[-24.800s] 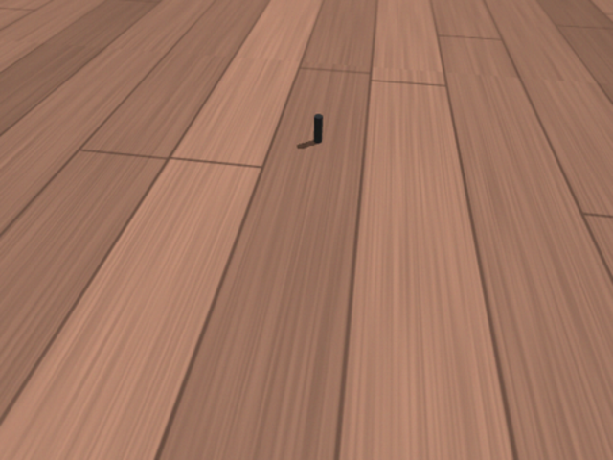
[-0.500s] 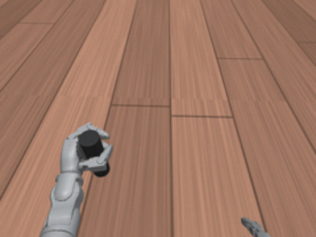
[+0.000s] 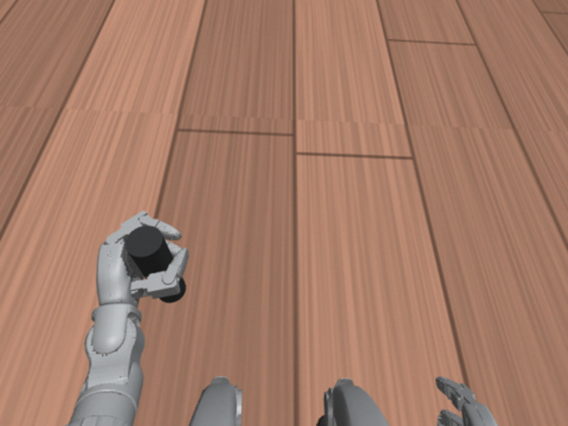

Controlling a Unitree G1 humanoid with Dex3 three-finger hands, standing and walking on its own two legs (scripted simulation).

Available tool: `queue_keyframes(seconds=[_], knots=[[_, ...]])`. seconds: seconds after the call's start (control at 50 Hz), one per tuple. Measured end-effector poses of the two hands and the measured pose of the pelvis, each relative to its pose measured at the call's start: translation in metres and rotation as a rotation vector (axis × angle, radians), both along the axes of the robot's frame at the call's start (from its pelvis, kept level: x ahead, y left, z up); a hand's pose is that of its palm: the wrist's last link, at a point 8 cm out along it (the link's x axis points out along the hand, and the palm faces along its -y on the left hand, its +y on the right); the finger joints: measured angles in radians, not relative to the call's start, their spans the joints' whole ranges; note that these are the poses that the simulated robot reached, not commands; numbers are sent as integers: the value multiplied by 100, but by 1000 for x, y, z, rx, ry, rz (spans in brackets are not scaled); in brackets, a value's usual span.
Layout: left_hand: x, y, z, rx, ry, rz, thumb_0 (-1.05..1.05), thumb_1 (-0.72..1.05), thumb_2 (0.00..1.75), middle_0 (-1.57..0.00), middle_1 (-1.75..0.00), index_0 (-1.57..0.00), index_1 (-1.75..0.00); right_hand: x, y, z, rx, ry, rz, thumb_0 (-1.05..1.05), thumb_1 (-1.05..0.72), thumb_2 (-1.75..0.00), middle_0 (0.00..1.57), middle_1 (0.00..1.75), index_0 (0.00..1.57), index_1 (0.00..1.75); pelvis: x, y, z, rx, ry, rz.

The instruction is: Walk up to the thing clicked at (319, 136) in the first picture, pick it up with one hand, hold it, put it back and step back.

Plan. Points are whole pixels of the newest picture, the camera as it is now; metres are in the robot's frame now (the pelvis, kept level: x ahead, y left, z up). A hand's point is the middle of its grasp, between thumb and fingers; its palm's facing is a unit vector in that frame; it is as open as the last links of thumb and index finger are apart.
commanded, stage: crouch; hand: left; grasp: from the side
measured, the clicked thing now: (159, 268) +0.35 +0.19 -0.03
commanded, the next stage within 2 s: lower in 1.38 s
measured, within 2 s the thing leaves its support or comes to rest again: neither
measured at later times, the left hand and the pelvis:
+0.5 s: hand (191, 304) +0.37 +0.19 -0.26, palm faces +0.13 -0.99 -0.04, open 6.0 cm; pelvis -0.04 -0.01 -0.22, yaw -2 degrees
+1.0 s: hand (195, 313) +0.39 +0.20 -0.40, palm faces +0.15 -0.99 -0.03, open 6.0 cm; pelvis -0.06 +0.00 -0.35, yaw -5 degrees
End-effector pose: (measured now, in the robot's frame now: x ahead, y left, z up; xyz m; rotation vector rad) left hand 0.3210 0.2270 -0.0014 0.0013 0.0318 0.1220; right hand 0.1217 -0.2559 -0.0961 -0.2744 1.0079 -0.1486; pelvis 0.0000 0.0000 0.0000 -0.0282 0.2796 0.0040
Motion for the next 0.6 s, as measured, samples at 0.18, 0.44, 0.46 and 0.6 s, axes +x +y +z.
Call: queue_keyframes(seconds=[0.18,0.44,0.46,0.6], knots=[[17,5,-100,31,-40,-32,0,10,113,-97,-115,-95,-114,-6,-5,-92,-23,78,31,1,-89,-90,20,30,20,30,-8,2,-87,-12,180,-12],[18,14,-226,42,-8,22,0,10,113,-97,-115,-95,-114,-19,2,-223,25,175,96,0,-90,-91,20,30,20,30,-34,-5,-194,-5,284,-24],[17,13,-236,43,-2,15,0,10,113,-97,-115,-95,-114,-22,1,-231,23,180,100,0,-90,-91,20,30,20,30,-37,-5,-202,-5,285,-26],[23,17,-298,19,-25,52,0,9,113,-97,-115,-95,-114,-48,-9,-280,-14,229,108,0,-90,-91,20,30,20,30,-52,-5,-258,-13,273,-36]])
